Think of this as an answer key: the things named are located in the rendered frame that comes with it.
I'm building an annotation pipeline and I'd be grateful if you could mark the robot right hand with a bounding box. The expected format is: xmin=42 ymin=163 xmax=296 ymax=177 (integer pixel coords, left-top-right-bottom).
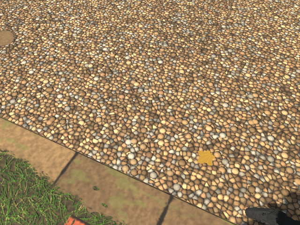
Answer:
xmin=245 ymin=207 xmax=300 ymax=225

